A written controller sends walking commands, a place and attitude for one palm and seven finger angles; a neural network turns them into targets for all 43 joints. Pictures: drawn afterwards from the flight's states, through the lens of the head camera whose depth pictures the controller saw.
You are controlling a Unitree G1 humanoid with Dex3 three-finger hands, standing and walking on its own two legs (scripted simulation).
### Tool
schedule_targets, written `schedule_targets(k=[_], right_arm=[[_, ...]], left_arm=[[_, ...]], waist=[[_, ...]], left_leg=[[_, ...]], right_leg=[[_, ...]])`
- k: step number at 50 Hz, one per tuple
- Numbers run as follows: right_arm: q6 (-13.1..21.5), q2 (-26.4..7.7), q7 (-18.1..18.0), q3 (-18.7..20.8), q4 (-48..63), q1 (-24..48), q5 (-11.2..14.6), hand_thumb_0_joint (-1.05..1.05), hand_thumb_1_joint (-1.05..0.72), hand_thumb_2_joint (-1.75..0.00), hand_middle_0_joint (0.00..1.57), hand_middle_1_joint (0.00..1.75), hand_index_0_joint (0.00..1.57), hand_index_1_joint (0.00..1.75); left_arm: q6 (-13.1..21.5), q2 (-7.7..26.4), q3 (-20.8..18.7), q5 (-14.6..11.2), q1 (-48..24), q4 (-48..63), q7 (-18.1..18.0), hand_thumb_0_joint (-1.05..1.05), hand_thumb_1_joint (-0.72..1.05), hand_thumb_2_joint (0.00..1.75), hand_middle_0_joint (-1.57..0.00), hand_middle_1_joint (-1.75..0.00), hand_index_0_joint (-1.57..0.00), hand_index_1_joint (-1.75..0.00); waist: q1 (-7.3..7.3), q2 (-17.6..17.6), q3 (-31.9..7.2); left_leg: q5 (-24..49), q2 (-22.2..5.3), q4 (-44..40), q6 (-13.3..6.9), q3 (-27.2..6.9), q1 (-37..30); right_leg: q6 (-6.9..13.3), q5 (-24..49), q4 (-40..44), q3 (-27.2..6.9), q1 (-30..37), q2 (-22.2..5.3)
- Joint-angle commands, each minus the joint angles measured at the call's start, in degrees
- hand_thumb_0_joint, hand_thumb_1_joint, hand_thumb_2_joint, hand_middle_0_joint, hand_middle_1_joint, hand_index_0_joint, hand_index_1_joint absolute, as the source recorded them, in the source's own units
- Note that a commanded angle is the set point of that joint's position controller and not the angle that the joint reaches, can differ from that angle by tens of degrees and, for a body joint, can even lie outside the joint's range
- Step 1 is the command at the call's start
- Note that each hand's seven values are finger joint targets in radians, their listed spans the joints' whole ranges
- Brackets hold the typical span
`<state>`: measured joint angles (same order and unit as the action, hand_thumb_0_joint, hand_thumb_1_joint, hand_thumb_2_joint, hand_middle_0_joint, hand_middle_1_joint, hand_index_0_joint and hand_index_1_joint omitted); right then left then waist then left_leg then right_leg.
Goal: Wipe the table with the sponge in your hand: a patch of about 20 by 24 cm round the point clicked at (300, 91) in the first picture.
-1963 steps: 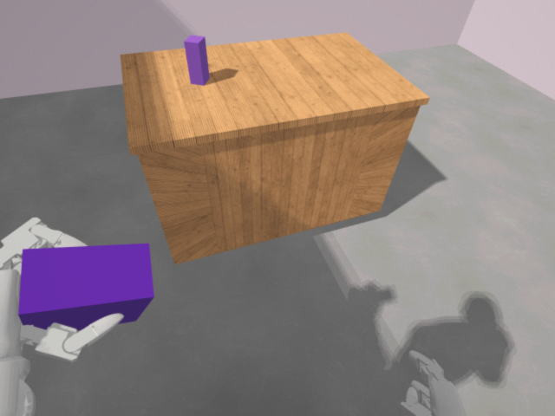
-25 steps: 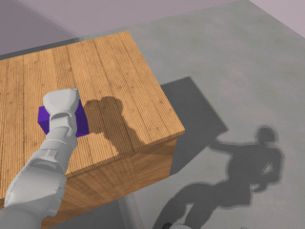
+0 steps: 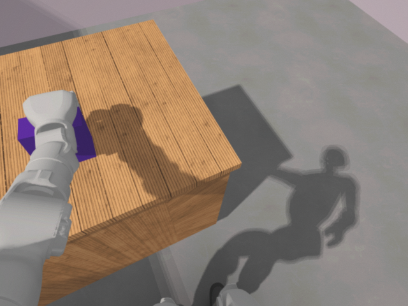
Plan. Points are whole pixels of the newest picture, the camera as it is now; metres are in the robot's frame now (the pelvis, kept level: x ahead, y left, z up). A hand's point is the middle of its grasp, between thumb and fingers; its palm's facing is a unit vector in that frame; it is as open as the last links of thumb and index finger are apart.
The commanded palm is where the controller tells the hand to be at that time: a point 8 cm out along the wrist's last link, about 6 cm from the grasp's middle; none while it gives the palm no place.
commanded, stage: wipe forward along the third lane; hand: left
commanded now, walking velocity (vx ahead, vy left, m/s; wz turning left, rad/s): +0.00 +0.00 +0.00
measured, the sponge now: (63, 144) +0.46 +0.29 -0.02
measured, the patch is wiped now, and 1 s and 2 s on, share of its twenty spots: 0.90 1.00 1.00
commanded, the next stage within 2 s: wipe back along the third lane in 0.46 s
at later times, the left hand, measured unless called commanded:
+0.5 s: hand (57, 110) +0.52 +0.30 +0.03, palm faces -0.14 +0.03 -0.99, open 9.9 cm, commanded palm +0.52 +0.29 +0.04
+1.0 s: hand (57, 112) +0.52 +0.30 +0.02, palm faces -0.09 +0.03 -1.00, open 9.9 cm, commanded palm +0.48 +0.27 +0.04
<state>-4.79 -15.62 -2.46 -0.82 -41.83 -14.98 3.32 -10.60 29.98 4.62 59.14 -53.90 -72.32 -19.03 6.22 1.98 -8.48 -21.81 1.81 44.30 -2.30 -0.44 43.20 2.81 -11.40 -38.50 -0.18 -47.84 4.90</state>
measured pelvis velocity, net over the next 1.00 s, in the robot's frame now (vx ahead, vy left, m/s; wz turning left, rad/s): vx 0.05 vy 0.04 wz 0.00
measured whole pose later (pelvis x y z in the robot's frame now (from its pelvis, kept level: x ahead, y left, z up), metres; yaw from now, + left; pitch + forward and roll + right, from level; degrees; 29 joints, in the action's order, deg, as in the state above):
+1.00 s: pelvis +0.05 +0.04 +0.00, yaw +0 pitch +22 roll -4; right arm -10.7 -14.0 0.4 0.8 -42.1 -17.7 2.3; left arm -14.5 26.2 8.8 58.4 -50.6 -64.9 -18.6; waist 4.5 2.6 -10.8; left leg -25.7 2.6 43.7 -4.8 -0.9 39.6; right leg 0.6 -15.3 -37.0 -0.1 -43.6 4.2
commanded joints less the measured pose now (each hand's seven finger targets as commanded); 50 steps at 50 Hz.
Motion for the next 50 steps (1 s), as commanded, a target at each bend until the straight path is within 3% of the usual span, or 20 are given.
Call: schedule_targets(k=[1, 5, 11, 13, 14, 15, 18, 20, 23, 28, 29, 35, 39, 42, 45, 47, 48, 50], right_arm=[[0.7, -9.7, -0.6, 2.7, 3.4, -6.4, 0.1, 0.00, -0.90, -0.90, 0.20, 0.30, 0.20, 0.30], [0.4, -9.8, -0.4, 2.9, 3.4, -7.6, -0.1, 0.00, -0.90, -0.90, 0.20, 0.30, 0.20, 0.30], [-0.4, -9.7, -0.1, 3.2, 3.2, -9.1, -0.6, 0.00, -0.90, -0.90, 0.20, 0.30, 0.20, 0.30], [-0.7, -9.9, -0.1, 3.2, 2.9, -9.7, -0.7, 0.00, -0.90, -0.90, 0.20, 0.30, 0.20, 0.30], [-1.0, -9.9, -0.1, 3.1, 3.0, -9.7, -0.7, 0.00, -0.90, -0.90, 0.20, 0.30, 0.20, 0.30], [-1.1, -10.0, -0.1, 3.1, 3.0, -9.7, -0.7, 0.00, -0.90, -0.90, 0.20, 0.30, 0.20, 0.30], [-1.3, -10.3, -0.1, 2.9, 2.8, -10.4, -0.7, 0.00, -0.90, -0.90, 0.20, 0.30, 0.20, 0.30], [-1.6, -10.2, 0.0, 2.9, 2.8, -10.7, -0.8, 0.00, -0.90, -0.90, 0.20, 0.30, 0.20, 0.30], [-2.1, -10.6, -0.1, 2.7, 2.6, -11.4, -0.8, 0.00, -0.90, -0.90, 0.20, 0.30, 0.20, 0.30], [-2.8, -10.4, -0.1, 2.7, 3.0, -12.6, -1.1, 0.00, -0.90, -0.90, 0.20, 0.30, 0.20, 0.30], [-3.0, -10.2, 0.1, 2.8, 3.4, -12.5, -1.1, 0.00, -0.90, -0.90, 0.20, 0.30, 0.20, 0.30], [-4.0, -9.5, 0.5, 3.7, 4.1, -12.3, -1.2, 0.00, -0.90, -0.90, 0.20, 0.30, 0.20, 0.30], [-4.2, -9.3, 1.1, 4.1, 3.5, -11.1, -1.0, 0.00, -0.90, -0.90, 0.20, 0.30, 0.20, 0.30], [-4.4, -9.2, 1.5, 4.5, 3.1, -10.3, -0.9, 0.00, -0.90, -0.90, 0.20, 0.30, 0.20, 0.30], [-4.9, -8.8, 2.2, 4.6, 3.2, -8.9, -1.0, 0.00, -0.90, -0.90, 0.20, 0.30, 0.20, 0.30], [-5.2, -8.8, 2.2, 4.8, 3.0, -7.7, -0.9, 0.00, -0.90, -0.90, 0.20, 0.30, 0.20, 0.30], [-5.5, -8.8, 2.4, 4.8, 2.8, -7.8, -0.9, 0.00, -0.90, -0.90, 0.20, 0.30, 0.20, 0.30], [-5.9, -8.6, 2.6, 4.8, 2.9, -6.9, -1.0, 0.00, -0.90, -0.90, 0.20, 0.30, 0.20, 0.30]], left_arm=[[-1.5, 10.7, 0.5, 1.9, -13.8, 0.5, 0.6, 0.00, 0.10, 1.30, -1.20, -1.60, -1.20, -1.60], [-1.3, 8.9, 1.4, 1.8, -15.2, 0.1, 1.5, 0.00, 0.10, 1.30, -1.20, -1.60, -1.20, -1.60], [-0.8, 8.3, 0.9, 1.8, -14.9, -0.2, 1.8, 0.00, 0.10, 1.30, -1.20, -1.60, -1.20, -1.60], [-0.8, 9.0, 0.5, 1.7, -16.1, -0.2, 1.9, 0.00, 0.10, 1.30, -1.20, -1.60, -1.20, -1.60], [-0.9, 9.8, 0.1, 1.9, -15.9, -0.6, 1.9, 0.00, 0.10, 1.30, -1.20, -1.60, -1.20, -1.60], [-1.2, 9.3, 0.8, 1.9, -17.0, -0.8, 1.9, 0.00, 0.10, 1.30, -1.20, -1.60, -1.20, -1.60], [-1.5, 11.9, -0.3, 2.4, -18.9, -1.2, 2.0, 0.00, 0.10, 1.30, -1.20, -1.60, -1.20, -1.60], [-1.9, 10.6, 1.1, 2.8, -19.9, -1.6, 2.3, 0.00, 0.10, 1.30, -1.20, -1.60, -1.20, -1.60], [-2.2, 13.8, -0.2, 3.4, -22.3, -2.1, 3.0, 0.00, 0.10, 1.30, -1.20, -1.60, -1.20, -1.60], [-1.7, 13.7, 0.3, 4.0, -22.0, -2.4, 4.6, 0.00, 0.10, 1.30, -1.20, -1.60, -1.20, -1.60], [-1.8, 11.6, 1.0, 3.6, -19.0, -2.6, 5.0, 0.00, 0.10, 1.30, -1.20, -1.60, -1.20, -1.60], [-0.1, 6.9, 1.2, 1.4, -10.2, 1.6, 5.9, 0.00, 0.10, 1.30, -1.20, -1.60, -1.20, -1.60], [-0.8, 1.5, 3.6, -0.1, -7.3, 2.7, 4.8, 0.00, 0.10, 1.30, -1.20, -1.60, -1.20, -1.60], [-1.5, 1.5, 2.5, -0.4, -5.5, 4.5, 4.0, 0.00, 0.10, 1.30, -1.20, -1.60, -1.20, -1.60], [-2.8, -4.4, 6.0, -1.3, -2.0, 5.3, 3.9, 0.00, 0.10, 1.30, -1.20, -1.60, -1.20, -1.60], [-3.4, -4.6, 5.5, -1.6, -2.3, 6.5, 3.9, 0.00, 0.10, 1.30, -1.20, -1.60, -1.20, -1.60], [-3.8, -3.9, 5.2, -1.4, -1.5, 6.2, 3.8, 0.00, 0.10, 1.30, -1.20, -1.60, -1.20, -1.60], [-4.5, -6.5, 6.5, -1.8, 0.0, 6.3, 3.8, 0.00, 0.10, 1.30, -1.20, -1.60, -1.20, -1.60]], waist=[[2.35, -3.6, -16.3], [3.09, -3.6, -16.6], [2.85, -2.6, -18.1], [3.52, -3.3, -18.5], [3.19, -3.4, -18.2], [3.91, -3.8, -17.6], [3.83, -2.9, -17.7], [4.33, -1.8, -17.3], [4.87, -0.8, -17.7], [4.81, 0.4, -19.5], [4.08, 0.8, -19.6], [1.81, -1.1, -21.1], [1.52, -1.4, -17.5], [0.41, -1.1, -18.0], [0.20, -2.1, -16.6], [-0.07, -0.6, -15.9], [-0.39, -1.2, -16.1], [-0.16, -3.2, -15.4]], left_leg=[[4.7, -0.9, -5.0, -1.1, 0.0, 1.4], [6.6, -1.2, -4.5, -1.1, -0.6, -0.1], [10.8, -1.5, -3.1, -0.8, -1.1, -1.3], [11.7, -1.7, -2.7, -0.8, -1.3, -1.2], [11.5, -1.6, -2.6, -0.7, -1.4, -0.7], [11.0, -1.7, -2.7, -0.8, -1.3, -0.6], [11.4, -1.7, -2.7, -0.8, -1.5, -0.4], [11.8, -1.7, -2.4, -0.7, -1.6, -0.9], [12.6, -1.9, -2.2, -0.7, -1.9, -1.1], [15.3, -2.2, -1.5, -0.5, -2.5, -2.7], [16.0, -2.1, -1.6, -0.4, -2.4, -3.3], [20.3, -2.6, -2.1, 0.1, -2.7, -5.9], [20.6, -3.1, -3.7, 0.4, -2.9, -7.7], [25.0, -3.4, -4.3, 1.0, -3.3, -9.8], [28.2, -3.7, -4.7, 1.6, -3.6, -11.8], [29.7, -3.9, -5.3, 1.8, -3.6, -13.2], [31.2, -3.8, -5.2, 2.0, -4.0, -13.7], [32.6, -3.7, -5.1, 1.9, -3.6, -13.9]], right_leg=[[-0.6, 2.2, 4.2, -3.0, 19.8, -2.8], [-0.4, 3.1, 3.4, -1.8, 17.4, -2.3], [0.0, 6.0, 1.7, -0.7, 15.6, -1.8], [-0.1, 6.9, 1.3, -0.7, 15.7, -1.7], [0.0, 6.5, 1.3, -0.6, 15.6, -1.8], [-0.2, 6.2, 1.5, -0.6, 15.2, -1.7], [0.0, 6.0, 1.2, -0.5, 15.2, -1.7], [0.1, 5.7, 1.1, -0.2, 13.9, -1.5], [0.2, 5.8, 0.7, -0.1, 13.7, -1.4], [0.4, 7.1, -0.1, 0.4, 13.1, -1.1], [0.5, 7.4, 0.2, 0.6, 13.3, -0.9], [0.6, 10.9, 0.5, 0.8, 15.5, -0.6], [0.7, 9.7, 1.4, 1.2, 14.5, -0.6], [1.1, 12.2, 1.2, 1.1, 16.1, -0.8], [0.9, 13.1, 1.7, 1.7, 16.0, -0.6], [1.1, 13.3, 1.9, 1.6, 16.1, -0.9], [1.1, 13.8, 1.6, 1.9, 16.6, -1.0], [0.9, 16.1, 1.9, 1.8, 17.9, -1.0]])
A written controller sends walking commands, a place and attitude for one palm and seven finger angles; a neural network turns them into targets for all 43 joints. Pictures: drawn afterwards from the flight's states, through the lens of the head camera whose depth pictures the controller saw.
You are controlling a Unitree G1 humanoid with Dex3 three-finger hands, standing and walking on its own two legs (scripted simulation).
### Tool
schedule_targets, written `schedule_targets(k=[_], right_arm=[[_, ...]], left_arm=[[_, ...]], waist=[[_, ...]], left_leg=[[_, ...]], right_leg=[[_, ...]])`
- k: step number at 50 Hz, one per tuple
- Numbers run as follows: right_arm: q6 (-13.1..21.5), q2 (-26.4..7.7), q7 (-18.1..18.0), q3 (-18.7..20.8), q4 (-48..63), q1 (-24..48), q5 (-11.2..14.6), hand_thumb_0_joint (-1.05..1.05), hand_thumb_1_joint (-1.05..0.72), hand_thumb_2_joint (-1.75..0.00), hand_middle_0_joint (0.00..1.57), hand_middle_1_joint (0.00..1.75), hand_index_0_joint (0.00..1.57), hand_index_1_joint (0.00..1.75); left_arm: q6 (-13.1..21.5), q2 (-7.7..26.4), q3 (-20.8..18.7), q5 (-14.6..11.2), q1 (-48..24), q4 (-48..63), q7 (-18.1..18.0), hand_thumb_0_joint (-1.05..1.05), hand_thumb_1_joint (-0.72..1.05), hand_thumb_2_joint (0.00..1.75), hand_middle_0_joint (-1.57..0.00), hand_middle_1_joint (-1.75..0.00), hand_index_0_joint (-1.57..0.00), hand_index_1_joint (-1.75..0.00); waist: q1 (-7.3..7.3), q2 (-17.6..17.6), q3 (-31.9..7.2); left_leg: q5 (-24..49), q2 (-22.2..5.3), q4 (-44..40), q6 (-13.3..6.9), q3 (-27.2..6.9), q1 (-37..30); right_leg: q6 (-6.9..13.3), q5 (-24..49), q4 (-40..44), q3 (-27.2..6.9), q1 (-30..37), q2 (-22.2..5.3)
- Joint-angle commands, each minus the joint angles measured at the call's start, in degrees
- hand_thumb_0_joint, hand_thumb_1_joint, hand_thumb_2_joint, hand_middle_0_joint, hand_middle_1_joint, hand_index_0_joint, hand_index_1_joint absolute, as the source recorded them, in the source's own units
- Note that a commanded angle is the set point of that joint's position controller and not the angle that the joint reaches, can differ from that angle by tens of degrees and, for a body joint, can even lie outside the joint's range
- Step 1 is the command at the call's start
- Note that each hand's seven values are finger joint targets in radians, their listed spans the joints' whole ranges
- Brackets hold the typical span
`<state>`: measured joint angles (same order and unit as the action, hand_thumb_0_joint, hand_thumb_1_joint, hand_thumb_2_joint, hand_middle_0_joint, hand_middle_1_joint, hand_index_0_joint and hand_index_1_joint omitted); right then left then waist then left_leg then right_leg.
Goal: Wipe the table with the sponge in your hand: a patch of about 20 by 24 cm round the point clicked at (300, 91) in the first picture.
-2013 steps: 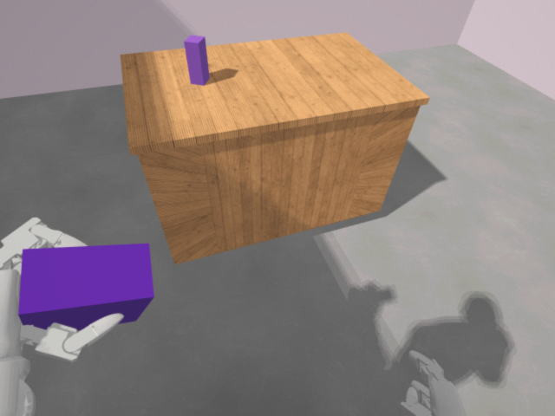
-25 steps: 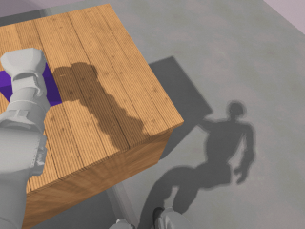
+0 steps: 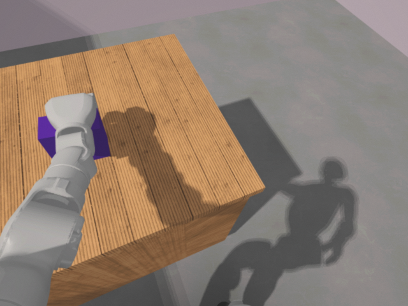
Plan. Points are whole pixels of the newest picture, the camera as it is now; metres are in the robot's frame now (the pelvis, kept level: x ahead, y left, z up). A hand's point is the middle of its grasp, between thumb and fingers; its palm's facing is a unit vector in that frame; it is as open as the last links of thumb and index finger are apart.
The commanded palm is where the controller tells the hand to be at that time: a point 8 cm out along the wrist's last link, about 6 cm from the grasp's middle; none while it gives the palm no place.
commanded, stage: wipe back along the third lane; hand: left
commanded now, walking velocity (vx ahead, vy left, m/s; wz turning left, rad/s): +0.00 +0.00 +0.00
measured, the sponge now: (80, 143) +0.46 +0.28 -0.02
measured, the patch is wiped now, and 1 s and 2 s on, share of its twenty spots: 1.00 1.00 1.00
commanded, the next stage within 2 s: none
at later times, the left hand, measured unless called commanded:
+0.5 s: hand (87, 147) +0.42 +0.24 +0.02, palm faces -0.07 +0.01 -1.00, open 9.9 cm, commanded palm +0.38 +0.21 +0.04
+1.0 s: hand (95, 169) +0.37 +0.21 +0.02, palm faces -0.05 +0.01 -1.00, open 9.9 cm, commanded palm +0.33 +0.20 +0.04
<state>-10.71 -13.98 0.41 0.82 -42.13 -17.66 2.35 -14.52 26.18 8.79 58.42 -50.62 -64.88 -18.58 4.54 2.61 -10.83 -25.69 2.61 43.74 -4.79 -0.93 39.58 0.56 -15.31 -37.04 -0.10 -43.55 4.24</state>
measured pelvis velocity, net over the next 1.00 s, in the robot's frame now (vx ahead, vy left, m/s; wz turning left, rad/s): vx -0.01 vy -0.02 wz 0.01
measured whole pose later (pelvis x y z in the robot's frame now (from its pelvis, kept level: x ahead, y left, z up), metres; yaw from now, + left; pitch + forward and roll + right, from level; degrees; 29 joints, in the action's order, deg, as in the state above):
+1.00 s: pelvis -0.01 -0.02 +0.02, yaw +1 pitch +13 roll -1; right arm -12.6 -14.3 -1.0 0.2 -39.5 -10.0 4.0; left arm -22.4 15.9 13.5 57.5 -29.8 -45.7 -20.8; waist -0.6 2.4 -9.5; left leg -22.2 3.1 35.8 -3.6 -0.3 26.4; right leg 1.9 -13.8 -33.3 -1.0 -32.3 3.7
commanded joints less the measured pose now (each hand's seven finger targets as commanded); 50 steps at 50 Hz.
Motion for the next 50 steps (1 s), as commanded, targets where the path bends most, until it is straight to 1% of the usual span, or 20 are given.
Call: schedule_targets(k=[1, 5, 12, 14, 17, 21, 22, 26, 27, 30, 32, 35, 37, 38, 39, 40, 42, 45, 47, 50], right_arm=[[-0.1, -10.2, -0.3, 3.2, 3.7, -3.6, 0.0, 0.00, -0.90, -0.90, 0.20, 0.30, 0.20, 0.30], [-0.8, -9.7, -0.1, 3.3, 4.1, -1.5, -0.1, 0.00, -0.90, -0.90, 0.20, 0.30, 0.20, 0.30], [-1.5, -9.2, -0.2, 3.0, 6.2, 2.4, 0.1, 0.00, -0.90, -0.90, 0.20, 0.30, 0.20, 0.30], [-1.6, -9.0, -0.2, 2.7, 6.2, 3.2, 0.3, 0.00, -0.90, -0.90, 0.20, 0.30, 0.20, 0.30], [-1.9, -9.3, -0.8, 2.4, 6.6, 4.8, 0.5, 0.00, -0.90, -0.90, 0.20, 0.30, 0.20, 0.30], [-1.8, -9.0, -1.4, 1.7, 6.8, 5.5, 0.8, 0.00, -0.90, -0.90, 0.20, 0.30, 0.20, 0.30], [-1.7, -9.1, -1.6, 1.8, 6.9, 6.2, 0.8, 0.00, -0.90, -0.90, 0.20, 0.30, 0.20, 0.30], [-1.3, -8.5, -1.4, 1.8, 7.5, 6.4, 0.8, 0.00, -0.90, -0.90, 0.20, 0.30, 0.20, 0.30], [-1.1, -8.7, -1.5, 2.0, 7.9, 7.0, 0.8, 0.00, -0.90, -0.90, 0.20, 0.30, 0.20, 0.30], [-1.1, -8.4, -1.5, 1.9, 8.1, 7.3, 0.9, 0.00, -0.90, -0.90, 0.20, 0.30, 0.20, 0.30], [-1.0, -8.5, -1.6, 2.0, 8.2, 8.2, 0.9, 0.00, -0.90, -0.90, 0.20, 0.30, 0.20, 0.30], [-1.0, -8.3, -1.6, 2.0, 8.0, 8.2, 1.0, 0.00, -0.90, -0.90, 0.20, 0.30, 0.20, 0.30], [-0.7, -8.7, -1.9, 1.8, 8.5, 9.1, 1.1, 0.00, -0.90, -0.90, 0.20, 0.30, 0.20, 0.30], [-0.8, -8.5, -1.9, 1.7, 8.3, 9.1, 1.1, 0.00, -0.90, -0.90, 0.20, 0.30, 0.20, 0.30], [-0.7, -8.4, -1.9, 1.6, 8.7, 9.0, 1.4, 0.00, -0.90, -0.90, 0.20, 0.30, 0.20, 0.30], [-0.6, -8.2, -1.9, 1.5, 8.8, 9.8, 1.4, 0.00, -0.90, -0.90, 0.20, 0.30, 0.20, 0.30], [-0.4, -8.5, -1.9, 1.6, 9.0, 10.5, 1.5, 0.00, -0.90, -0.90, 0.20, 0.30, 0.20, 0.30], [-0.2, -8.0, -1.7, 1.6, 9.5, 10.9, 1.8, 0.00, -0.90, -0.90, 0.20, 0.30, 0.20, 0.30], [0.0, -8.3, -1.8, 1.6, 9.6, 11.6, 1.8, 0.00, -0.90, -0.90, 0.20, 0.30, 0.20, 0.30], [0.1, -8.1, -2.0, 1.3, 10.2, 12.3, 2.0, 0.00, -0.90, -0.90, 0.20, 0.30, 0.20, 0.30]], left_arm=[[-0.7, -2.9, 2.2, -1.1, -1.7, -0.4, 3.5, 0.00, 0.10, 1.30, -1.20, -1.60, -1.20, -1.60], [-1.1, -6.2, 4.1, -1.4, -0.4, 2.4, 3.8, 0.00, 0.10, 1.30, -1.20, -1.60, -1.20, -1.60], [-1.9, -6.9, 3.0, -2.1, 6.2, 8.3, 3.2, 0.00, 0.10, 1.30, -1.20, -1.60, -1.20, -1.60], [-2.7, -8.2, 4.4, -2.1, 6.8, 8.4, 2.7, 0.00, 0.10, 1.30, -1.20, -1.60, -1.20, -1.60], [-4.2, -4.6, 1.6, -1.8, 5.8, 9.1, 2.2, 0.00, 0.10, 1.30, -1.20, -1.60, -1.20, -1.60], [-5.6, -6.0, 3.9, -1.0, 4.8, 8.1, 2.2, 0.00, 0.10, 1.30, -1.20, -1.60, -1.20, -1.60], [-5.6, -5.0, 2.7, -1.0, 5.1, 8.8, 2.4, 0.00, 0.10, 1.30, -1.20, -1.60, -1.20, -1.60], [-5.2, -8.7, 5.5, -1.0, 7.7, 10.0, 2.8, 0.00, 0.10, 1.30, -1.20, -1.60, -1.20, -1.60], [-5.0, -7.7, 4.0, -1.3, 8.9, 11.1, 3.0, 0.00, 0.10, 1.30, -1.20, -1.60, -1.20, -1.60], [-5.0, -10.2, 6.3, -1.4, 9.7, 11.8, 2.6, 0.00, 0.10, 1.30, -1.20, -1.60, -1.20, -1.60], [-5.4, -9.3, 4.7, -1.7, 10.1, 12.4, 2.3, 0.00, 0.10, 1.30, -1.20, -1.60, -1.20, -1.60], [-6.0, -10.9, 6.3, -1.9, 10.5, 12.4, 1.8, 0.00, 0.10, 1.30, -1.20, -1.60, -1.20, -1.60], [-6.3, -7.2, 2.7, -2.5, 13.5, 12.8, 1.5, 0.00, 0.10, 1.30, -1.20, -1.60, -1.20, -1.60], [-6.3, -8.7, 4.6, -2.4, 13.0, 13.3, 1.6, 0.00, 0.10, 1.30, -1.20, -1.60, -1.20, -1.60], [-6.4, -7.8, 3.4, -2.6, 15.7, 13.4, 1.3, 0.00, 0.10, 1.30, -1.20, -1.60, -1.20, -1.60], [-6.5, -10.6, 6.1, -2.4, 14.8, 14.0, 1.5, 0.00, 0.10, 1.30, -1.20, -1.60, -1.20, -1.60], [-6.9, -9.3, 4.4, -2.5, 16.3, 15.1, 1.4, 0.00, 0.10, 1.30, -1.20, -1.60, -1.20, -1.60], [-7.5, -11.8, 6.8, -2.7, 18.5, 16.8, 1.4, 0.00, 0.10, 1.30, -1.20, -1.60, -1.20, -1.60], [-7.9, -9.1, 4.1, -3.0, 20.0, 17.5, 1.3, 0.00, 0.10, 1.30, -1.20, -1.60, -1.20, -1.60], [-8.5, -10.6, 5.9, -3.4, 20.7, 18.9, 1.4, 0.00, 0.10, 1.30, -1.20, -1.60, -1.20, -1.60]], waist=[[1.00, -4.2, -13.4], [0.57, -3.4, -13.4], [-1.78, -4.4, -14.6], [-1.40, -5.6, -12.8], [-2.30, -6.0, -11.7], [-1.48, -6.7, -9.7], [-2.29, -5.9, -10.7], [-2.13, -4.8, -11.2], [-3.17, -4.4, -12.3], [-2.25, -6.5, -10.6], [-3.19, -6.0, -10.2], [-2.43, -7.9, -8.6], [-4.30, -8.5, -10.0], [-3.31, -8.3, -9.8], [-4.37, -9.1, -9.9], [-3.36, -8.7, -8.5], [-4.55, -8.2, -8.9], [-4.18, -7.7, -7.8], [-5.19, -8.6, -8.3], [-4.45, -10.1, -6.6]], left_leg=[[36.5, -4.4, -4.8, 4.4, -3.0, -10.3], [40.4, -4.6, -4.8, 4.8, -3.2, -13.0], [43.2, -4.0, -5.5, 4.8, -2.6, -13.5], [40.0, -3.6, -6.1, 4.8, -2.3, -13.0], [35.6, -3.0, -7.4, 4.3, -1.8, -11.5], [29.8, -2.3, -8.8, 4.1, -1.5, -10.8], [31.4, -2.5, -8.9, 4.1, -1.8, -11.3], [31.5, -2.5, -8.7, 4.5, -1.8, -12.9], [32.1, -2.6, -8.8, 4.3, -1.8, -13.0], [28.4, -2.4, -9.3, 4.2, -1.7, -12.3], [27.5, -2.4, -9.9, 4.1, -1.9, -11.9], [24.2, -2.1, -10.3, 3.7, -1.4, -11.2], [23.8, -1.9, -10.9, 3.5, -1.5, -10.2], [23.0, -1.6, -10.7, 3.3, -1.0, -10.3], [22.5, -1.4, -11.2, 3.4, -1.0, -9.6], [22.5, -1.6, -11.2, 3.4, -0.9, -10.2], [22.8, -1.7, -11.7, 3.4, -1.3, -10.5], [21.9, -1.5, -11.9, 3.6, -0.9, -11.3], [21.6, -1.4, -12.2, 3.4, -1.2, -11.0], [19.2, -1.1, -12.8, 3.2, -0.7, -10.6]], right_leg=[[3.2, 20.5, 0.5, 1.5, 14.6, -0.5], [3.2, 22.1, 0.5, 1.7, 15.0, -0.6], [3.7, 27.5, 0.7, 0.7, 20.2, -1.4], [3.4, 26.5, 1.2, 0.8, 20.5, -1.3], [3.9, 25.6, 1.9, 0.3, 22.3, -1.6], [3.7, 22.7, 2.7, 0.4, 22.9, -1.7], [4.1, 23.2, 2.7, 0.1, 23.0, -1.8], [4.1, 21.7, 2.8, 0.5, 22.3, -1.5], [4.3, 22.2, 2.8, 0.1, 23.0, -1.6], [4.1, 19.9, 3.3, 0.4, 22.5, -1.5], [4.4, 19.1, 3.5, 0.1, 22.6, -1.5], [4.1, 17.9, 4.2, 0.1, 22.9, -1.7], [4.4, 19.1, 4.3, -1.0, 25.6, -1.9], [4.1, 19.5, 4.3, -1.1, 25.8, -2.1], [4.1, 18.8, 4.4, -1.1, 26.8, -2.1], [4.1, 19.1, 4.7, -1.2, 25.6, -2.1], [4.5, 18.9, 4.9, -1.7, 25.8, -2.0], [4.3, 17.6, 5.3, -1.3, 25.7, -2.0], [4.5, 18.1, 5.5, -2.2, 26.9, -2.0], [4.0, 17.1, 6.4, -2.4, 27.6, -2.3]])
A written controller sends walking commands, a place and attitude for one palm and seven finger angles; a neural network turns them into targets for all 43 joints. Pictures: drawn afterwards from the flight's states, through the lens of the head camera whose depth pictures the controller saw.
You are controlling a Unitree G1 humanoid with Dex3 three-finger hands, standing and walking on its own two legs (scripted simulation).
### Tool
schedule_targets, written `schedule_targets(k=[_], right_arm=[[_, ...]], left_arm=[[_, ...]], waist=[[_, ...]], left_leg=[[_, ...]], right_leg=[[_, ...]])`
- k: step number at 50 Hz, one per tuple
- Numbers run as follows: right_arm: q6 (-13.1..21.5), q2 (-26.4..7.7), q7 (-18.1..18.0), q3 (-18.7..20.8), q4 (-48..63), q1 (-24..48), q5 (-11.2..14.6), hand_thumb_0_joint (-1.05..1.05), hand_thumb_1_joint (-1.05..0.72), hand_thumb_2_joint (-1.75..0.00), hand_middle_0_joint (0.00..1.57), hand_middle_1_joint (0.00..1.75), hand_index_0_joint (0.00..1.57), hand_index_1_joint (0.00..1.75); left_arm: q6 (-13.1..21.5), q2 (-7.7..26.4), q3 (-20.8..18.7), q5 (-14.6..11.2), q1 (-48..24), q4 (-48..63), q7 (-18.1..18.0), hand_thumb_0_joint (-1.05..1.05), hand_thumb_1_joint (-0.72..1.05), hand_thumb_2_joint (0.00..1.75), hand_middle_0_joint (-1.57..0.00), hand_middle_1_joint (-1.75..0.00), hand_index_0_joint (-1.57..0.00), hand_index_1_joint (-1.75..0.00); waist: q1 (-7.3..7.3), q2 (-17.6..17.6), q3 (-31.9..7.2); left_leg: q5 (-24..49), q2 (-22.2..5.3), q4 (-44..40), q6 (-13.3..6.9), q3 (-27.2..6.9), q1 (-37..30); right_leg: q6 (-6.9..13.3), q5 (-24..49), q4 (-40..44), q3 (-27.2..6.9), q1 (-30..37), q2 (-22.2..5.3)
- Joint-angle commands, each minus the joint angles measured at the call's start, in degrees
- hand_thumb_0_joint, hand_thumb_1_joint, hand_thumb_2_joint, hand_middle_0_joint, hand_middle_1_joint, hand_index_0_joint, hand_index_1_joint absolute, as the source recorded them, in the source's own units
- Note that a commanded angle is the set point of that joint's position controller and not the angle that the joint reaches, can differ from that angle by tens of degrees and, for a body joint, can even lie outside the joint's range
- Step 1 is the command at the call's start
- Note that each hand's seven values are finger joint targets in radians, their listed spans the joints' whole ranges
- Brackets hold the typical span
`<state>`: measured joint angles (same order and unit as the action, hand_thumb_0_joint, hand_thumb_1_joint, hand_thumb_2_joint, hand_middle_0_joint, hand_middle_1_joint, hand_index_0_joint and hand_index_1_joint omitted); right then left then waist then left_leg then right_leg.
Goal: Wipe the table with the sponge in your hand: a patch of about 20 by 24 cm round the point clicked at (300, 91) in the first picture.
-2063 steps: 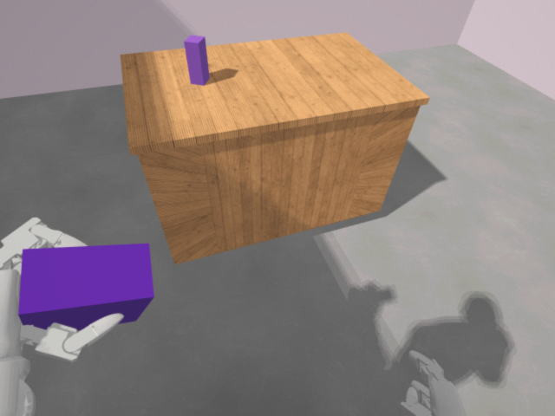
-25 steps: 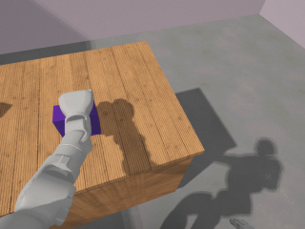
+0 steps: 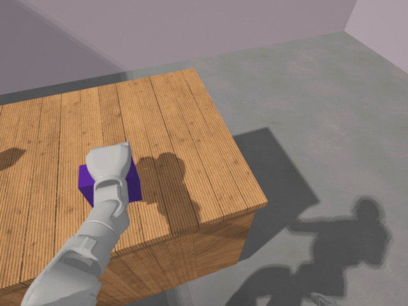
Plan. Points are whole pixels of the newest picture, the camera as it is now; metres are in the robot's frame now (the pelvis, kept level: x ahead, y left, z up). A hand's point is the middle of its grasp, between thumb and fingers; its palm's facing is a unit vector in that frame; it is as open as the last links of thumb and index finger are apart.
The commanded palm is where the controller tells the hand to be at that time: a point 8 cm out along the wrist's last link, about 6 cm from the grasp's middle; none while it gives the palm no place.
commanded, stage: wipe back along the third lane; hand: left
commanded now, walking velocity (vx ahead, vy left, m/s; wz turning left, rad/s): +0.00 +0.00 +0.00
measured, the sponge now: (114, 188) +0.38 +0.24 -0.04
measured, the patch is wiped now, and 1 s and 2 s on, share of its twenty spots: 1.00 1.00 1.00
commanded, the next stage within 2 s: slide back across to the middle lane in 1.18 s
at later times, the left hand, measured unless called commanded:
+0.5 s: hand (118, 191) +0.35 +0.21 +0.00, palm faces -0.04 +0.00 -1.00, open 9.9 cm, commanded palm +0.30 +0.20 +0.02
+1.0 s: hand (118, 192) +0.34 +0.21 +0.00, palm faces -0.04 +0.01 -1.00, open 9.9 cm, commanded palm +0.30 +0.20 +0.02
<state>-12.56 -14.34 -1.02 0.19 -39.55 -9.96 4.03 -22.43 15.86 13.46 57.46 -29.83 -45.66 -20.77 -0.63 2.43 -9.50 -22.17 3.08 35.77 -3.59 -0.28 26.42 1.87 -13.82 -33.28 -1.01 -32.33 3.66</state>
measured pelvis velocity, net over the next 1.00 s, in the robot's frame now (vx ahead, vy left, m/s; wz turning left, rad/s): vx -0.02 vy -0.02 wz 0.00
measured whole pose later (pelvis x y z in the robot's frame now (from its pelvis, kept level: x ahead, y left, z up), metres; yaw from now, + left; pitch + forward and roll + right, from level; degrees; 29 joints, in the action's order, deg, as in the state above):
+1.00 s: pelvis -0.02 -0.02 +0.00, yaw +0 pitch +11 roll +0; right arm -10.7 -14.7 -2.1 -0.1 -38.4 -9.1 4.5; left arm -23.6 15.3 13.6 57.7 -23.1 -39.5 -20.9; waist -1.5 2.2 -9.0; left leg -21.2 2.7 35.6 -2.4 0.1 25.2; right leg 3.0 -13.2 -34.3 -1.2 -31.8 4.1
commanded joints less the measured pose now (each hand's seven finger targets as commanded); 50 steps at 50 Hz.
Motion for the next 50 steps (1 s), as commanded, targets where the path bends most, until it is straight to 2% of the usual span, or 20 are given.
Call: schedule_targets(k=[1, 2, 5, 7, 11, 12, 16, 17, 19, 25, 27, 31, 32, 35, 37, 40, 42, 46, 47, 50], right_arm=[[1.9, -7.8, -0.8, 1.9, 7.7, 4.8, 0.4, 0.00, -0.90, -0.90, 0.20, 0.30, 0.20, 0.30], [2.0, -8.0, -1.0, 1.8, 7.9, 5.5, 0.4, 0.00, -0.90, -0.90, 0.20, 0.30, 0.20, 0.30], [2.3, -7.4, -0.9, 1.7, 8.4, 5.7, 0.6, 0.00, -0.90, -0.90, 0.20, 0.30, 0.20, 0.30], [2.6, -7.6, -0.7, 1.7, 8.9, 6.7, 0.7, 0.00, -0.90, -0.90, 0.20, 0.30, 0.20, 0.30], [2.9, -7.1, -0.2, 1.9, 9.3, 7.2, 0.7, 0.00, -0.90, -0.90, 0.20, 0.30, 0.20, 0.30], [3.0, -7.5, -0.2, 1.9, 9.5, 7.6, 0.8, 0.00, -0.90, -0.90, 0.20, 0.30, 0.20, 0.30], [3.0, -7.2, -0.4, 1.7, 9.4, 7.8, 0.7, 0.00, -0.90, -0.90, 0.20, 0.30, 0.20, 0.30], [3.0, -7.7, -0.6, 1.7, 9.2, 8.2, 0.6, 0.00, -0.90, -0.90, 0.20, 0.30, 0.20, 0.30], [3.0, -7.2, -0.8, 1.4, 9.3, 8.2, 0.7, 0.00, -0.90, -0.90, 0.20, 0.30, 0.20, 0.30], [3.1, -7.1, -1.4, 1.1, 9.1, 7.8, 0.5, 0.00, -0.90, -0.90, 0.20, 0.30, 0.20, 0.30], [3.4, -7.3, -1.4, 1.2, 9.5, 7.9, 0.4, 0.00, -0.90, -0.90, 0.20, 0.30, 0.20, 0.30], [3.7, -7.1, -1.3, 1.4, 9.3, 7.1, 0.3, 0.00, -0.90, -0.90, 0.20, 0.30, 0.20, 0.30], [3.7, -7.4, -1.4, 1.5, 9.2, 7.3, 0.3, 0.00, -0.90, -0.90, 0.20, 0.30, 0.20, 0.30], [3.5, -7.4, -1.7, 1.3, 9.0, 6.7, 0.4, 0.00, -0.90, -0.90, 0.20, 0.30, 0.20, 0.30], [3.7, -7.6, -1.7, 1.6, 9.1, 7.1, 0.4, 0.00, -0.90, -0.90, 0.20, 0.30, 0.20, 0.30], [3.9, -7.2, -1.6, 1.6, 9.1, 6.4, 0.4, 0.00, -0.90, -0.90, 0.20, 0.30, 0.20, 0.30], [4.1, -7.5, -1.4, 1.8, 9.2, 6.8, 0.4, 0.00, -0.90, -0.90, 0.20, 0.30, 0.20, 0.30], [4.0, -7.3, -1.3, 1.8, 9.2, 6.6, 0.5, 0.00, -0.90, -0.90, 0.20, 0.30, 0.20, 0.30], [4.0, -7.6, -1.4, 1.9, 9.3, 7.0, 0.6, 0.00, -0.90, -0.90, 0.20, 0.30, 0.20, 0.30], [3.7, -7.5, -1.7, 1.4, 9.1, 6.9, 0.8, 0.00, -0.90, -0.90, 0.20, 0.30, 0.20, 0.30]], left_arm=[[-1.0, 0.7, 0.7, -2.3, 0.0, -0.1, 3.6, 0.00, 0.10, 1.30, -1.20, -1.60, -1.20, -1.60], [-1.2, 2.7, -1.2, -2.4, 0.5, 0.7, 3.7, 0.00, 0.10, 1.30, -1.20, -1.60, -1.20, -1.60], [-1.2, -0.3, 1.5, -2.0, 3.0, 2.3, 3.8, 0.00, 0.10, 1.30, -1.20, -1.60, -1.20, -1.60], [-1.2, 0.1, 0.7, -2.0, 5.4, 3.8, 4.0, 0.00, 0.10, 1.30, -1.20, -1.60, -1.20, -1.60], [-1.7, -4.4, 4.7, -1.9, 6.5, 6.3, 3.9, 0.00, 0.10, 1.30, -1.20, -1.60, -1.20, -1.60], [-1.9, -1.7, 1.9, -2.0, 7.6, 6.9, 3.8, 0.00, 0.10, 1.30, -1.20, -1.60, -1.20, -1.60], [-2.8, -3.6, 4.2, -1.8, 6.6, 7.2, 3.6, 0.00, 0.10, 1.30, -1.20, -1.60, -1.20, -1.60], [-2.8, 0.0, 0.8, -1.8, 6.6, 7.6, 3.5, 0.00, 0.10, 1.30, -1.20, -1.60, -1.20, -1.60], [-3.2, -2.5, 3.4, -1.7, 5.9, 7.0, 3.5, 0.00, 0.10, 1.30, -1.20, -1.60, -1.20, -1.60], [-3.1, -1.4, 3.3, -0.4, 1.7, 4.9, 3.8, 0.00, 0.10, 1.30, -1.20, -1.60, -1.20, -1.60], [-2.5, 0.0, 1.1, -0.8, 4.1, 5.2, 3.9, 0.00, 0.10, 1.30, -1.20, -1.60, -1.20, -1.60], [-1.3, -2.7, 3.6, -0.7, 3.7, 4.8, 3.8, 0.00, 0.10, 1.30, -1.20, -1.60, -1.20, -1.60], [-1.4, -0.1, 0.8, -1.0, 4.2, 4.8, 3.8, 0.00, 0.10, 1.30, -1.20, -1.60, -1.20, -1.60], [-1.6, -0.5, 2.3, -0.6, 1.6, 3.7, 3.6, 0.00, 0.10, 1.30, -1.20, -1.60, -1.20, -1.60], [-1.5, 1.6, -0.6, -1.0, 4.0, 4.0, 3.5, 0.00, 0.10, 1.30, -1.20, -1.60, -1.20, -1.60], [-0.8, -1.1, 2.0, -0.9, 4.1, 3.7, 3.6, 0.00, 0.10, 1.30, -1.20, -1.60, -1.20, -1.60], [-0.6, 0.4, 0.0, -1.1, 6.6, 4.0, 3.4, 0.00, 0.10, 1.30, -1.20, -1.60, -1.20, -1.60], [-0.8, -1.3, 2.0, -1.5, 5.6, 4.6, 3.1, 0.00, 0.10, 1.30, -1.20, -1.60, -1.20, -1.60], [-1.1, 0.6, 0.0, -1.9, 6.2, 4.8, 3.2, 0.00, 0.10, 1.30, -1.20, -1.60, -1.20, -1.60], [-1.9, 0.8, 1.1, -1.9, 3.3, 3.8, 3.2, 0.00, 0.10, 1.30, -1.20, -1.60, -1.20, -1.60]], waist=[[0.66, -10.2, -7.9], [-0.41, -8.6, -8.2], [0.07, -8.6, -7.9], [-1.01, -7.1, -8.4], [0.05, -8.4, -6.9], [-0.94, -8.4, -7.5], [0.12, -9.2, -5.8], [-0.83, -9.3, -6.7], [-0.19, -9.4, -6.0], [0.26, -7.7, -5.4], [-1.11, -8.0, -7.6], [0.24, -8.8, -7.2], [-0.68, -9.0, -7.8], [0.65, -9.9, -6.0], [-0.85, -9.9, -7.7], [0.09, -9.9, -7.1], [-1.29, -9.0, -8.7], [-0.06, -9.4, -6.9], [-0.86, -9.7, -7.6], [0.29, -10.0, -5.0]], left_leg=[[15.3, -1.4, -5.0, 1.9, -1.3, 2.5], [15.2, -1.4, -5.5, 2.0, -1.6, 2.5], [16.4, -1.3, -5.1, 2.2, -1.3, 1.2], [17.7, -1.3, -5.2, 2.4, -1.6, 0.4], [17.8, -1.4, -5.0, 2.6, -1.5, -0.8], [18.0, -1.5, -5.1, 2.6, -1.9, -0.6], [16.8, -1.2, -5.0, 2.6, -1.5, -0.5], [17.1, -1.2, -5.0, 2.5, -1.9, -0.2], [15.6, -1.1, -5.3, 2.5, -1.4, -0.1], [14.5, -1.0, -5.1, 2.5, -1.5, 0.0], [15.3, -1.0, -4.8, 2.5, -1.8, 0.5], [14.9, -0.9, -4.1, 2.5, -1.4, 1.2], [14.7, -1.0, -4.3, 2.3, -1.8, 1.6], [12.2, -0.9, -4.6, 2.1, -1.4, 2.7], [12.9, -0.8, -4.4, 2.0, -1.7, 2.8], [12.6, -0.8, -4.2, 2.0, -1.3, 2.9], [13.7, -0.8, -4.1, 2.1, -1.5, 2.7], [11.8, -0.8, -4.4, 2.0, -1.0, 3.3], [11.4, -0.7, -4.6, 1.8, -1.4, 3.6], [8.7, -0.7, -5.3, 1.7, -1.0, 4.1]], right_leg=[[2.7, 15.3, 2.9, -1.9, 16.8, -1.8], [3.0, 15.0, 2.9, -2.2, 17.0, -1.7], [2.9, 16.5, 2.6, -1.9, 17.1, -1.7], [3.4, 17.4, 2.4, -2.3, 17.1, -1.5], [3.2, 16.6, 2.5, -1.5, 15.7, -1.3], [3.5, 16.7, 2.3, -2.0, 16.0, -1.2], [3.1, 16.6, 2.5, -1.9, 15.7, -1.4], [3.4, 17.2, 2.3, -2.8, 16.2, -1.3], [3.0, 15.5, 2.4, -1.8, 15.9, -1.5], [3.2, 13.1, 2.4, -1.9, 14.3, -1.4], [3.5, 14.2, 1.9, -2.4, 15.0, -1.2], [3.1, 15.4, 1.7, -2.3, 14.7, -1.4], [3.3, 15.1, 1.8, -3.0, 15.1, -1.3], [2.8, 12.2, 2.4, -2.7, 14.5, -1.6], [3.1, 13.1, 2.3, -3.5, 15.6, -1.4], [2.8, 13.0, 2.2, -2.8, 15.0, -1.6], [3.2, 14.3, 1.9, -3.5, 15.7, -1.4], [2.7, 12.7, 2.6, -3.3, 15.3, -1.6], [2.9, 12.1, 2.9, -3.9, 15.9, -1.5], [2.3, 7.9, 4.0, -3.2, 15.0, -1.8]])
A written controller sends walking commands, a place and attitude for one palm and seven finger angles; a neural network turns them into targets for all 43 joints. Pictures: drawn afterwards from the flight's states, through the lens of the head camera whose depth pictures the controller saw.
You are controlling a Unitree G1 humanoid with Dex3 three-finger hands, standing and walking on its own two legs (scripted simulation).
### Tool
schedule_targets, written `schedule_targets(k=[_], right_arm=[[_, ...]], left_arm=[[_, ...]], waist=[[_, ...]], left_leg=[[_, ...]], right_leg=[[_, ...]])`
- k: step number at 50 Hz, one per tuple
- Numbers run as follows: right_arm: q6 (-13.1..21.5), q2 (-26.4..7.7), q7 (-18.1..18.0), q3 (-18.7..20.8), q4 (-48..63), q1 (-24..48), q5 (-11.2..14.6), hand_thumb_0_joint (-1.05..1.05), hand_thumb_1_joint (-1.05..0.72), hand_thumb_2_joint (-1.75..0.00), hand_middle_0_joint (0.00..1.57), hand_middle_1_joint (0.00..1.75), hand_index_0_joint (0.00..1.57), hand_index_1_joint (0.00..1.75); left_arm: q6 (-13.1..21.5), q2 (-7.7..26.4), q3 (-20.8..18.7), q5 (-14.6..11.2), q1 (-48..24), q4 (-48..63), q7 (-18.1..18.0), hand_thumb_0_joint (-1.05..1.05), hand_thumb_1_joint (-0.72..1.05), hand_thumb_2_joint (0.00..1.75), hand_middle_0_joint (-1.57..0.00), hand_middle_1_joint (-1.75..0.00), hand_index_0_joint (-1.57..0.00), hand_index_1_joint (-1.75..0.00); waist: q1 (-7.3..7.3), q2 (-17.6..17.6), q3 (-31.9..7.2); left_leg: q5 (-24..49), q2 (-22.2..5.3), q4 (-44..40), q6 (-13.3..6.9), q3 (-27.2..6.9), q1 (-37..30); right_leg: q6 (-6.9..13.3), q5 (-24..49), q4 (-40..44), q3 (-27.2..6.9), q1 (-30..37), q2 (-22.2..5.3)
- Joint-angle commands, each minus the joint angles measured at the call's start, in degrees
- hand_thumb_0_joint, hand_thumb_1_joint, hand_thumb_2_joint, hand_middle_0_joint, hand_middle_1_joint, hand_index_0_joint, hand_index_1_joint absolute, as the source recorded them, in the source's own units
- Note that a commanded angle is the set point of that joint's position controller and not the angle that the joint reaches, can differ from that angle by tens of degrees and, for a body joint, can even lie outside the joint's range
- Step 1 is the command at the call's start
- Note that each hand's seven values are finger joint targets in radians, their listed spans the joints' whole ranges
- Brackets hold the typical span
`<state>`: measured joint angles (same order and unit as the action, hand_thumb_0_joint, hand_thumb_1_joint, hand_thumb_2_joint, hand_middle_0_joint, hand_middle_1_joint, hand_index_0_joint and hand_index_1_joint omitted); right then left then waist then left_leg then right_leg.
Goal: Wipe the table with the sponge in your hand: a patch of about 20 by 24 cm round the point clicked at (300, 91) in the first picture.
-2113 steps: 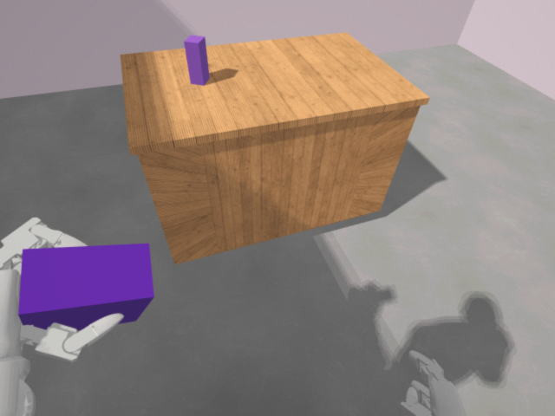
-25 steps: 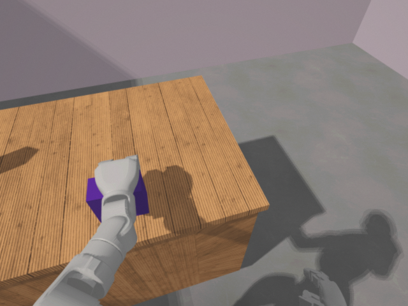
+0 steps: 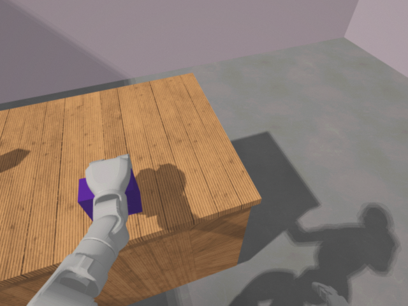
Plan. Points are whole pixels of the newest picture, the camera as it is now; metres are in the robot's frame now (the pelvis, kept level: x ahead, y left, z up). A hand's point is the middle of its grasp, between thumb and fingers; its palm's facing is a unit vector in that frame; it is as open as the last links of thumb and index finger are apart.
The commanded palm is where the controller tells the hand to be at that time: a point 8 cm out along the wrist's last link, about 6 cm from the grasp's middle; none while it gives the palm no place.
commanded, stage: wipe back along the third lane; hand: left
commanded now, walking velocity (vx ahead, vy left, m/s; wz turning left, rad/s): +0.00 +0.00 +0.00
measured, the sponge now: (114, 200) +0.35 +0.25 -0.04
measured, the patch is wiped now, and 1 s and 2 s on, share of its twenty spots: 1.00 1.00 1.00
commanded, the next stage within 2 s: slide back across to the middle lane in 0.18 s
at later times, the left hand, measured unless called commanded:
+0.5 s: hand (112, 189) +0.35 +0.24 +0.01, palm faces -0.04 -0.04 -1.00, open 9.9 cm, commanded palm +0.30 +0.25 +0.04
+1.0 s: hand (91, 199) +0.32 +0.28 +0.01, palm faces -0.05 -0.04 -1.00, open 9.9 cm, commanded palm +0.29 +0.29 +0.03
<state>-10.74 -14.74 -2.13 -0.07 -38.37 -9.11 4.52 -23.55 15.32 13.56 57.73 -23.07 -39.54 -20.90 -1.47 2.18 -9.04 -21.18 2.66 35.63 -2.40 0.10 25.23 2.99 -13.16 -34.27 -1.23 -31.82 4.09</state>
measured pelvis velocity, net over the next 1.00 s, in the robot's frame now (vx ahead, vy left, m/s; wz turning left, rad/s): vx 0.00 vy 0.01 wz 0.00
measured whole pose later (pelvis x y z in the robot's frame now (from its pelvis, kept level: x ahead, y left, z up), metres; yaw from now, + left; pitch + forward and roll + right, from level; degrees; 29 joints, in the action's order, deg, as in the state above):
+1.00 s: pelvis +0.00 +0.01 +0.01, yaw +0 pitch +9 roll +0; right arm -8.2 -14.5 -2.3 -0.1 -37.1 -7.3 4.1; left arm -13.8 20.2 6.3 58.4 -13.7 -31.2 -17.3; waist -2.9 2.2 -6.5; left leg -20.2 3.0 32.4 -3.0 0.1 20.7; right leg 2.5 -12.4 -31.3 -1.5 -27.3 3.8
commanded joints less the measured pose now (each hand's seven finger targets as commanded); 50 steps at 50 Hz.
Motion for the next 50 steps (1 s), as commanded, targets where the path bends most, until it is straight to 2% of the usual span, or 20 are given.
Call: schedule_targets(k=[1, 2, 6, 7, 10, 12, 14, 17, 21, 22, 27, 30, 33, 35, 37, 40, 42, 44, 47, 50], right_arm=[[1.9, -7.2, -0.8, 1.7, 7.8, 5.9, 0.2, 0.00, -0.90, -0.90, 0.20, 0.30, 0.20, 0.30], [2.0, -7.5, -0.9, 1.8, 7.9, 6.2, 0.2, 0.00, -0.90, -0.90, 0.20, 0.30, 0.20, 0.30], [2.3, -7.1, -1.0, 1.6, 8.1, 5.4, 0.1, 0.00, -0.90, -0.90, 0.20, 0.30, 0.20, 0.30], [2.3, -7.4, -1.1, 1.7, 8.2, 5.8, 0.1, 0.00, -0.90, -0.90, 0.20, 0.30, 0.20, 0.30], [2.4, -6.9, -1.0, 1.7, 8.1, 5.4, 0.1, 0.00, -0.90, -0.90, 0.20, 0.30, 0.20, 0.30], [2.5, -7.5, -1.0, 1.7, 8.1, 5.6, 0.0, 0.00, -0.90, -0.90, 0.20, 0.30, 0.20, 0.30], [2.5, -7.1, -0.9, 1.6, 8.1, 5.3, 0.0, 0.00, -0.90, -0.90, 0.20, 0.30, 0.20, 0.30], [2.5, -7.7, -1.1, 1.7, 8.5, 5.8, -0.1, 0.00, -0.90, -0.90, 0.20, 0.30, 0.20, 0.30], [2.7, -6.9, -1.0, 1.7, 9.1, 6.3, 0.1, 0.00, -0.90, -0.90, 0.20, 0.30, 0.20, 0.30], [2.6, -7.4, -1.1, 1.7, 8.9, 6.8, 0.0, 0.00, -0.90, -0.90, 0.20, 0.30, 0.20, 0.30], [3.0, -7.3, -0.9, 1.7, 9.2, 7.6, 0.1, 0.00, -0.90, -0.90, 0.20, 0.30, 0.20, 0.30], [3.2, -7.1, -0.7, 1.8, 8.8, 7.4, 0.3, 0.00, -0.90, -0.90, 0.20, 0.30, 0.20, 0.30], [3.4, -7.3, -0.8, 1.9, 8.7, 7.2, 0.2, 0.00, -0.90, -0.90, 0.20, 0.30, 0.20, 0.30], [3.9, -7.2, -0.6, 2.0, 9.0, 7.1, 0.2, 0.00, -0.90, -0.90, 0.20, 0.30, 0.20, 0.30], [4.1, -7.5, -0.7, 2.2, 8.8, 7.3, 0.1, 0.00, -0.90, -0.90, 0.20, 0.30, 0.20, 0.30], [4.3, -7.3, -0.5, 2.2, 8.7, 6.6, 0.0, 0.00, -0.90, -0.90, 0.20, 0.30, 0.20, 0.30], [4.5, -7.5, -0.5, 2.4, 8.9, 6.9, -0.1, 0.00, -0.90, -0.90, 0.20, 0.30, 0.20, 0.30], [4.4, -7.3, -0.7, 2.2, 8.5, 6.3, -0.2, 0.00, -0.90, -0.90, 0.20, 0.30, 0.20, 0.30], [4.6, -7.6, -0.7, 2.3, 8.6, 6.4, -0.4, 0.00, -0.90, -0.90, 0.20, 0.30, 0.20, 0.30], [4.8, -7.1, -0.5, 2.4, 8.7, 5.9, -0.4, 0.00, -0.90, -0.90, 0.20, 0.30, 0.20, 0.30]], left_arm=[[-0.7, 1.8, 0.8, -1.9, -4.4, -2.4, 3.5, 0.00, 0.10, 1.30, -1.20, -1.60, -1.20, -1.60], [-0.7, 4.5, -1.8, -2.0, -3.3, -2.3, 3.4, 0.00, 0.10, 1.30, -1.20, -1.60, -1.20, -1.60], [0.5, 3.1, -0.7, -2.0, -1.6, -2.9, 3.8, 0.00, 0.10, 1.30, -1.20, -1.60, -1.20, -1.60], [0.7, 5.9, -3.4, -2.0, -0.8, -2.9, 3.7, 0.00, 0.10, 1.30, -1.20, -1.60, -1.20, -1.60], [1.5, 2.8, -0.2, -1.4, -2.3, -2.5, 3.8, 0.00, 0.10, 1.30, -1.20, -1.60, -1.20, -1.60], [1.5, 6.1, -3.1, -1.1, -1.5, -2.7, 3.6, 0.00, 0.10, 1.30, -1.20, -1.60, -1.20, -1.60], [1.4, 3.6, -0.7, -0.9, -2.7, -2.8, 3.5, 0.00, 0.10, 1.30, -1.20, -1.60, -1.20, -1.60], [1.9, 11.1, -7.3, -1.0, -0.1, -0.6, 3.2, 0.00, 0.10, 1.30, -1.20, -1.60, -1.20, -1.60], [2.2, 9.0, -5.6, -0.9, 1.3, 2.7, 3.3, 0.00, 0.10, 1.30, -1.20, -1.60, -1.20, -1.60], [2.3, 12.2, -8.4, -0.8, 1.3, 3.5, 3.3, 0.00, 0.10, 1.30, -1.20, -1.60, -1.20, -1.60], [2.5, 13.8, -10.2, -1.1, 5.2, 7.2, 3.2, 0.00, 0.10, 1.30, -1.20, -1.60, -1.20, -1.60], [2.2, 11.4, -7.4, -0.9, 4.1, 7.1, 3.7, 0.00, 0.10, 1.30, -1.20, -1.60, -1.20, -1.60], [2.9, 13.2, -9.0, -0.9, 5.2, 8.1, 4.1, 0.00, 0.10, 1.30, -1.20, -1.60, -1.20, -1.60], [3.7, 11.1, -7.4, -1.0, 6.4, 8.5, 4.7, 0.00, 0.10, 1.30, -1.20, -1.60, -1.20, -1.60], [4.8, 13.4, -9.5, -0.9, 6.6, 9.5, 5.0, 0.00, 0.10, 1.30, -1.20, -1.60, -1.20, -1.60], [5.8, 11.3, -7.0, 0.1, 4.8, 8.9, 5.2, 0.00, 0.10, 1.30, -1.20, -1.60, -1.20, -1.60], [6.5, 14.2, -10.1, 0.1, 5.7, 9.8, 5.1, 0.00, 0.10, 1.30, -1.20, -1.60, -1.20, -1.60], [7.2, 14.7, -9.8, 0.6, 4.3, 8.6, 4.8, 0.00, 0.10, 1.30, -1.20, -1.60, -1.20, -1.60], [8.0, 16.9, -12.5, 0.9, 5.4, 8.5, 4.4, 0.00, 0.10, 1.30, -1.20, -1.60, -1.20, -1.60], [8.7, 14.7, -10.7, 1.0, 6.1, 8.5, 4.0, 0.00, 0.10, 1.30, -1.20, -1.60, -1.20, -1.60]], waist=[[1.33, -9.9, -5.4], [0.18, -9.1, -6.4], [0.48, -9.6, -7.3], [-0.48, -9.1, -7.8], [0.87, -8.6, -6.7], [-0.06, -8.4, -7.1], [0.93, -8.9, -6.1], [-1.39, -8.5, -9.1], [-0.98, -8.4, -7.9], [-1.69, -7.7, -8.4], [-2.76, -6.5, -9.5], [-1.45, -7.4, -6.3], [-1.76, -7.3, -7.3], [-1.58, -7.1, -6.5], [-2.11, -6.0, -7.7], [-0.99, -6.0, -4.8], [-2.19, -4.6, -6.1], [-1.40, -6.0, -5.7], [-2.62, -5.8, -6.7], [-2.10, -5.4, -6.5]], left_leg=[[7.7, -0.3, -5.1, 0.4, -1.3, 5.2], [7.9, -0.2, -5.3, 0.4, -1.6, 5.3], [8.6, -0.1, -5.0, 0.5, -1.1, 5.2], [8.7, -0.1, -5.1, 0.5, -1.4, 5.4], [9.0, -0.1, -4.8, 0.5, -1.1, 5.2], [9.2, 0.0, -5.0, 0.5, -1.5, 5.5], [8.9, -0.1, -4.9, 0.5, -1.2, 5.4], [10.3, 0.2, -5.2, 0.5, -1.5, 5.4], [10.7, 0.2, -6.0, 0.4, -1.1, 4.5], [11.2, 0.2, -6.4, 0.4, -1.4, 4.0], [14.0, 0.3, -7.2, 0.6, -1.5, 2.2], [12.6, 0.1, -7.9, 0.4, -1.4, 1.8], [13.7, 0.2, -7.9, 0.4, -1.6, 0.8], [14.3, 0.1, -7.9, 0.5, -1.6, 0.5], [14.6, 0.2, -7.8, 0.5, -2.0, 0.1], [13.3, 0.2, -7.7, 0.5, -2.1, 0.4], [13.9, 0.1, -7.8, 0.6, -2.3, 0.0], [13.2, 0.3, -7.4, 0.5, -2.2, 0.6], [13.8, 0.2, -7.6, 0.7, -2.5, 1.2], [14.1, 0.3, -7.1, 0.8, -2.1, 1.0]], right_leg=[[1.2, 7.2, 5.1, -3.3, 14.4, -2.2], [1.5, 7.2, 5.1, -3.9, 15.1, -2.1], [1.2, 8.9, 4.9, -3.7, 16.1, -2.3], [1.5, 9.2, 4.9, -4.5, 16.7, -2.1], [1.2, 10.1, 4.7, -4.0, 15.7, -2.3], [1.6, 10.1, 4.7, -4.6, 16.1, -2.1], [1.2, 9.6, 4.7, -3.7, 15.3, -2.2], [1.5, 11.9, 4.5, -5.2, 19.2, -2.3], [1.1, 12.4, 5.1, -4.7, 20.2, -2.5], [1.4, 12.5, 5.2, -5.2, 20.7, -2.4], [1.5, 16.4, 5.1, -5.2, 23.5, -2.4], [1.3, 13.5, 6.4, -4.7, 21.7, -2.3], [1.5, 14.7, 6.1, -4.4, 22.6, -2.3], [1.6, 16.0, 6.0, -4.2, 21.9, -2.2], [1.9, 16.0, 5.8, -4.7, 22.0, -2.1], [1.8, 13.0, 5.9, -3.6, 19.2, -1.9], [2.2, 13.0, 5.8, -4.0, 19.7, -1.8], [1.8, 12.4, 5.6, -3.6, 19.6, -1.9], [2.2, 12.8, 5.4, -4.3, 20.2, -1.8], [1.9, 13.8, 5.2, -3.7, 19.9, -1.9]])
